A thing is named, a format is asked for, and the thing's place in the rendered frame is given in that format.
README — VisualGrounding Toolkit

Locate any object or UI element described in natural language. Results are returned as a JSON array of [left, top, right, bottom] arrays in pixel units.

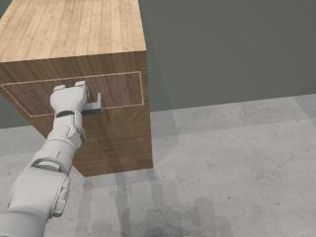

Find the robot left upper arm
[[0, 166, 71, 237]]

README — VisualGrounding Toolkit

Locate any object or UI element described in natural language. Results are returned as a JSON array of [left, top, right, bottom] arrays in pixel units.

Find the left robot hand
[[50, 80, 90, 144]]

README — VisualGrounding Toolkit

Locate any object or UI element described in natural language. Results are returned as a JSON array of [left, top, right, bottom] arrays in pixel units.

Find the robot left forearm
[[7, 108, 82, 209]]

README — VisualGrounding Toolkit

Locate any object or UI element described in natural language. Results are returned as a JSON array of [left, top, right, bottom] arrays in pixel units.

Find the handle
[[81, 93, 103, 116]]

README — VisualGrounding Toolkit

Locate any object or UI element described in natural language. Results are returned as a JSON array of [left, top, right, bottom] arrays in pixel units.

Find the cabinet
[[0, 0, 153, 177]]

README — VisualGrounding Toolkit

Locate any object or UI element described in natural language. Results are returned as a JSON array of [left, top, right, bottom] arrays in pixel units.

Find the drawer
[[2, 71, 143, 116]]

